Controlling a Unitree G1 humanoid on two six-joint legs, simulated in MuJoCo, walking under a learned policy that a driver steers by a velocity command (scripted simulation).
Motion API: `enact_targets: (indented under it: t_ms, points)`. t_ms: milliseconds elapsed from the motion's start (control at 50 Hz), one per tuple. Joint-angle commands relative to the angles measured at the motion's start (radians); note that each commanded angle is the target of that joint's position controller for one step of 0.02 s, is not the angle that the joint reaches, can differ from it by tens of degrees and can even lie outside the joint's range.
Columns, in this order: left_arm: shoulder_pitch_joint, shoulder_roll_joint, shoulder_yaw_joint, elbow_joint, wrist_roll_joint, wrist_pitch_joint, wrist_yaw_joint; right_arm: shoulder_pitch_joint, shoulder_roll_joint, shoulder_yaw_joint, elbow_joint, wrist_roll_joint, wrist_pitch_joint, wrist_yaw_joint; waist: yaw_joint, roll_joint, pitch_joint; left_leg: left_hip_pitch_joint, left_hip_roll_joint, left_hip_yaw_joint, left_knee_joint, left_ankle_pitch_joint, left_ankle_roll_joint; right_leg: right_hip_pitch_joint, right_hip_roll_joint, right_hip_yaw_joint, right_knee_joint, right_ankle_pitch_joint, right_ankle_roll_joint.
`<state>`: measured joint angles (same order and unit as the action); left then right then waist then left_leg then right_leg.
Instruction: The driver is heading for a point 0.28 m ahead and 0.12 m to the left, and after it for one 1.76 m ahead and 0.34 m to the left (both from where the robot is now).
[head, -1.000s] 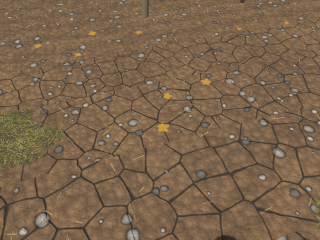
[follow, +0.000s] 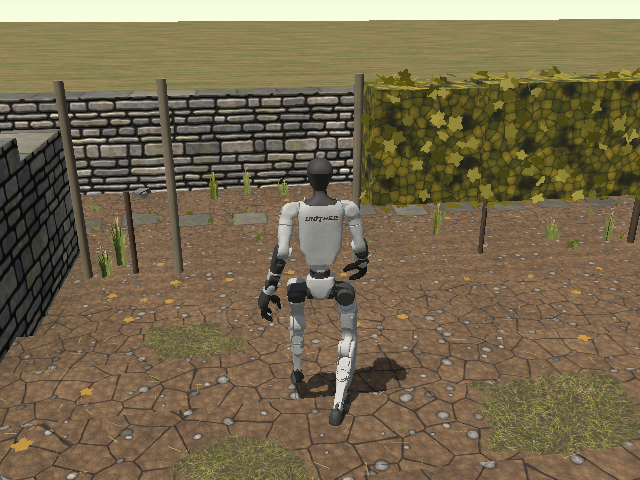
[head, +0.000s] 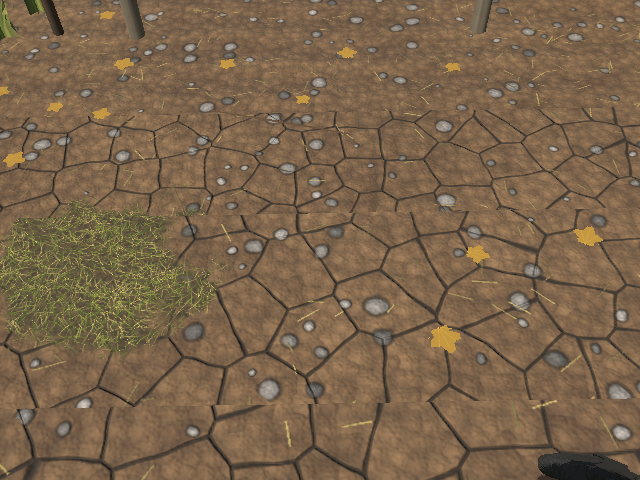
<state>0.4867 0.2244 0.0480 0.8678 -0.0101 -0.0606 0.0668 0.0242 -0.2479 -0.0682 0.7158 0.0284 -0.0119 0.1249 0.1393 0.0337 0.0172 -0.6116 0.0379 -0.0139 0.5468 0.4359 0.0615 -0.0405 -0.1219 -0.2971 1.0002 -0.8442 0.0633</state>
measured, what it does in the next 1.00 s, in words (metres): goes down, turning left: left foot 0.19 m lower, then right foot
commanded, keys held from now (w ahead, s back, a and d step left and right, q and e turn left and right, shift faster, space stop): w+q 0.58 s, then w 0.42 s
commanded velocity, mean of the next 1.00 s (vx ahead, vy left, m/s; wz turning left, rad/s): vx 0.50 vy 0.00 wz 0.45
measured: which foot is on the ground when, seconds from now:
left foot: up 0.00-0.04, down 0.06-0.42, up 0.44-0.86, down 0.88-1.00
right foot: down 0.00-0.04, up 0.06-0.40, down 0.42-0.88, up 0.90-1.00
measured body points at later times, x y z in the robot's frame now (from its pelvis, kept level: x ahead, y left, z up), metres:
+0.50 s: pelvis +0.30 +0.00 -0.10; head +0.31 -0.01 +0.35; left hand +0.37 +0.30 -0.17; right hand +0.46 -0.23 -0.23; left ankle +0.17 +0.10 -0.75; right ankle +0.41 -0.09 -0.81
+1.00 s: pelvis +0.49 +0.14 -0.08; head +0.51 +0.17 +0.37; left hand +0.39 +0.41 -0.22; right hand +0.75 +0.00 -0.18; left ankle +0.48 +0.23 -0.81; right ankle +0.48 -0.04 -0.72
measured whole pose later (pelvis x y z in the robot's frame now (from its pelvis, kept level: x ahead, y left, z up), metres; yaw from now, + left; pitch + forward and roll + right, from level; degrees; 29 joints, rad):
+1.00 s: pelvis +0.49 +0.14 -0.08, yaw +30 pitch +2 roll +0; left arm 0.33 0.29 0.08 0.88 -0.03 -0.07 0.01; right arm 0.18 -0.22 -0.06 0.74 0.02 -0.06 0.05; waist 0.02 -0.04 0.01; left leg -0.36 -0.04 0.04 0.55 -0.23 0.07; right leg -0.42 -0.07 0.03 1.18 -0.41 -0.03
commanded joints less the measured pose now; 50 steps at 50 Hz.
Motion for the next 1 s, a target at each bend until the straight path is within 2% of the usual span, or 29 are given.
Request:
enact_targets:
  t_ms: [20, 40, 60, 80, 100, 120, 140, 160, 200, 220, 240, 280, 340, 400, 420, 440, 460, 480, 500, 580, 660, 800, 860, 880, 900, 920, 940, 960, 1000]
  points:
    - [0.027, 0.16, 0.03, -0.033, -0.012, 0.003, -0.014, 0.115, -0.092, -0.032, 0.033, -0.012, -0.004, -0.02, -0.089, -0.067, 0.002, 0.306, -0.065, 0.12, -0.067, 0.021, 0.018, -0.13, -0.162, 0.104, 0.141, 1.077, -0.098]
    - [0.006, 0.179, 0.038, -0.025, -0.027, 0.002, -0.021, 0.256, -0.133, -0.059, 0.091, -0.011, -0.002, -0.04, -0.19, -0.073, -0.042, 0.528, -0.056, 0.109, -0.167, 0.05, 0.062, -0.225, -0.14, 0.111, 0.378, 1.104, -0.068]
    - [-0.029, 0.157, 0.045, 0.004, -0.039, -0.019, -0.026, 0.405, -0.192, -0.072, 0.143, -0.026, -0.001, -0.059, -0.303, 0.088, -0.04, 0.804, 0.049, -0.025, -0.249, 0.265, 0.186, -0.486, 0.005, 0.084, 0.893, 0.372, -0.007]
    - [0.057, 0.08, 0.026, -0.049, 0.005, -0.046, -0.043, 0.415, -0.296, -0.065, 0.143, -0.066, -0.024, -0.08, -0.221, 0.234, -0.208, 1.207, 0.174, -0.152, 0.204, 0.748, 0.248, -0.881, 0.051, 0.223, 1.155, -0.102, 0.008]
    - [0.037, 0.137, 0.013, -0.116, -0.017, -0.071, -0.059, 0.476, -0.282, -0.067, 0.129, -0.037, -0.029, -0.08, -0.284, 0.22, -0.466, 1.346, 0.295, -0.352, 0.225, 0.669, 0.417, -0.961, 0.044, 0.392, 1.126, -0.025, 0.034]
    - [-0.033, 0.156, 0.015, -0.149, -0.027, -0.081, -0.061, 0.503, -0.234, -0.061, 0.12, -0.019, -0.01, -0.086, -0.303, 0.072, -0.5, 1.286, 0.308, -0.413, 0.105, 0.278, 0.414, -1.006, 0.009, 0.418, 1.026, 0.022, 0.006]
    - [-0.081, 0.137, 0.01, -0.167, -0.033, -0.081, -0.058, 0.453, -0.222, -0.054, 0.127, -0.004, 0.0, -0.092, -0.235, -0.025, -0.416, 1.138, 0.282, -0.478, -0.022, -0.189, 0.378, -1.065, -0.012, 0.389, 0.901, 0.128, -0.015]
    - [-0.102, 0.094, 0.004, -0.171, -0.041, -0.078, -0.043, 0.371, -0.213, -0.045, 0.116, -0.012, 0.0, -0.107, -0.178, -0.037, -0.357, 0.92, 0.344, -0.631, -0.109, -0.506, 0.37, -1.072, -0.011, 0.406, 0.86, 0.299, -0.021]
    - [-0.148, 0.16, 0.028, -0.166, -0.014, -0.032, -0.016, 0.094, -0.145, -0.01, 0.016, -0.032, -0.032, -0.103, -0.059, -0.104, -0.035, 0.293, 0.289, -0.539, -0.225, -0.431, 0.31, -0.84, -0.052, 0.415, 0.44, 0.488, 0.007]
    - [-0.126, 0.122, 0.024, -0.165, 0.02, -0.024, -0.01, 0.041, -0.153, -0.014, -0.001, -0.038, -0.038, -0.106, -0.032, -0.076, 0.001, 0.107, 0.193, -0.426, -0.238, -0.392, 0.285, -0.666, -0.052, 0.399, 0.247, 0.534, 0.034]
    - [-0.144, 0.096, 0.017, -0.172, 0.044, -0.03, -0.012, 0.027, -0.163, -0.019, -0.008, -0.037, -0.044, -0.118, -0.037, -0.043, -0.01, 0.022, 0.119, -0.333, -0.233, -0.317, 0.26, -0.533, -0.037, 0.372, 0.071, 0.611, 0.049]
    - [-0.198, 0.084, 0.016, -0.187, 0.029, -0.043, -0.027, 0.093, -0.153, -0.023, 0.015, -0.025, -0.04, -0.144, -0.081, 0.051, -0.089, 0.023, 0.015, -0.203, -0.184, -0.298, 0.208, -0.332, 0.035, 0.33, -0.168, 0.884, 0.047]
    - [-0.26, 0.098, 0.023, -0.222, -0.002, -0.031, -0.041, 0.214, -0.139, -0.028, 0.052, -0.001, -0.023, -0.149, -0.128, 0.062, -0.118, 0.186, 0.069, -0.31, -0.116, -0.487, 0.185, -0.333, 0.079, 0.346, -0.297, 0.817, 0.023]
    - [-0.216, 0.135, 0.049, -0.222, 0.01, -0.039, -0.062, 0.266, -0.094, -0.018, 0.055, -0.003, -0.006, -0.148, -0.091, 0.058, -0.066, 0.187, 0.026, -0.391, -0.005, -0.796, 0.124, -0.213, 0.11, 0.335, -0.397, 0.696, -0.058]
    - [-0.102, 0.167, 0.062, -0.205, 0.012, -0.043, -0.056, 0.257, -0.047, -0.002, 0.046, -0.011, -0.008, -0.145, -0.033, 0.007, -0.08, 0.081, -0.033, -0.33, 0.188, -0.888, 0.08, -0.072, 0.018, 0.437, -0.432, 0.606, -0.104]
    - [0.009, 0.268, 0.089, -0.185, 0.036, -0.041, -0.059, 0.374, 0.027, 0.016, 0.023, 0.017, -0.019, -0.137, -0.063, -0.33, -0.176, -0.121, -0.175, -0.175, 0.553, -1.033, 0.021, 0.144, -0.239, 0.877, -0.603, 0.331, -0.257]
    - [0.043, 0.246, 0.088, -0.177, 0.026, -0.042, -0.066, 0.354, -0.05, 0.004, 0.014, 0.023, -0.026, -0.138, -0.048, -0.365, -0.164, -0.283, -0.125, -0.156, 0.742, -1.047, 0.001, 0.168, -0.329, 1.197, -0.737, 0.045, -0.31]
    - [-0.006, 0.194, 0.073, -0.189, 0.016, -0.042, -0.062, 0.269, -0.12, -0.02, 0.008, 0.014, -0.023, -0.141, -0.032, -0.236, -0.047, -0.336, -0.087, -0.171, 0.811, -0.954, -0.001, 0.098, -0.299, 1.105, -0.743, 0.014, -0.281]
    - [-0.066, 0.177, 0.067, -0.192, 0.018, -0.033, -0.058, 0.212, -0.12, -0.025, -0.003, 0.006, -0.013, -0.145, -0.048, -0.159, 0.012, -0.323, -0.054, -0.145, 0.813, -0.868, -0.008, 0.005, -0.255, 0.946, -0.729, 0.145, -0.248]
    - [-0.222, 0.115, 0.049, -0.196, 0.022, -0.021, -0.046, 0.22, -0.096, -0.037, -0.013, 0.003, 0.013, -0.136, -0.126, -0.187, 0.013, -0.128, 0.023, -0.097, 0.625, -0.725, -0.045, -0.185, -0.139, 0.542, -0.786, 0.521, -0.2]
    - [-0.15, 0.15, 0.066, -0.13, 0.018, -0.033, -0.045, 0.148, -0.039, -0.018, -0.044, -0.013, 0.009, -0.129, -0.109, -0.107, -0.008, -0.107, 0.027, -0.115, 0.368, -0.588, -0.044, -0.123, -0.148, 0.419, -0.814, 0.699, -0.232]
    - [-0.102, 0.201, 0.078, -0.044, -0.012, -0.012, -0.05, 0.012, -0.038, -0.004, -0.089, -0.012, -0.027, -0.092, -0.081, -0.154, -0.008, 0.096, -0.008, 0.042, 0.134, -0.538, -0.029, -0.1, -0.133, 0.282, -0.761, 0.81, -0.235]
    - [-0.128, 0.22, 0.074, -0.014, -0.02, 0.0, -0.046, 0.169, -0.093, -0.035, -0.038, -0.012, -0.031, -0.089, -0.194, -0.146, -0.027, 0.346, -0.071, 0.103, -0.004, -0.576, 0.034, -0.113, -0.117, 0.252, -0.57, 1.064, -0.192]
    - [-0.136, 0.2, 0.063, -0.011, -0.016, -0.001, -0.046, 0.345, -0.15, -0.064, 0.014, -0.009, -0.033, -0.093, -0.272, -0.093, -0.116, 0.578, -0.045, 0.05, -0.021, -0.543, 0.072, -0.197, -0.075, 0.205, -0.341, 1.104, -0.159]
    - [-0.088, 0.126, 0.039, -0.039, 0.029, -0.009, -0.05, 0.439, -0.26, -0.086, 0.022, -0.007, -0.033, -0.104, -0.254, 0.174, -0.215, 0.835, 0.207, -0.307, -0.041, -0.452, 0.177, -0.466, 0.027, 0.17, 0.067, 0.57, -0.104]
    - [-0.032, 0.087, 0.024, -0.051, 0.01, -0.033, -0.059, 0.43, -0.244, -0.068, 0.011, -0.006, -0.046, -0.088, -0.228, 0.313, -0.327, 0.928, 0.322, -0.684, -0.214, -0.66, 0.321, -0.692, 0.141, 0.342, 0.267, 0.26, -0.093]
    - [-0.105, 0.199, 0.057, -0.052, -0.026, -0.044, -0.062, 0.391, -0.173, -0.05, 0.016, -0.004, -0.056, -0.08, -0.233, 0.164, -0.214, 0.829, 0.3, -0.59, -0.246, -0.69, 0.295, -0.765, 0.087, 0.394, 0.331, 0.325, -0.103]
    - [-0.155, 0.22, 0.064, -0.071, -0.039, -0.039, -0.058, 0.324, -0.145, -0.038, 0.002, -0.007, -0.061, -0.074, -0.209, 0.124, -0.13, 0.699, 0.271, -0.461, -0.248, -0.599, 0.267, -0.753, 0.05, 0.381, 0.321, 0.41, -0.115]
    - [-0.171, 0.19, 0.067, -0.066, -0.009, -0.014, -0.051, 0.233, -0.081, -0.02, -0.004, -0.015, -0.065, -0.069, -0.157, 0.059, -0.071, 0.545, 0.208, -0.316, -0.276, -0.472, 0.229, -0.686, -0.004, 0.396, 0.219, 0.516, -0.104]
